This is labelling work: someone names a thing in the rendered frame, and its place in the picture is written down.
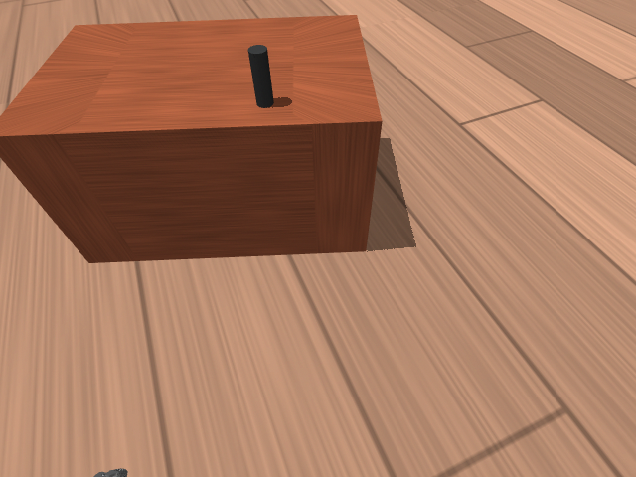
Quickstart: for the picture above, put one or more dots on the can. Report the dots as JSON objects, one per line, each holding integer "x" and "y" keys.
{"x": 259, "y": 63}

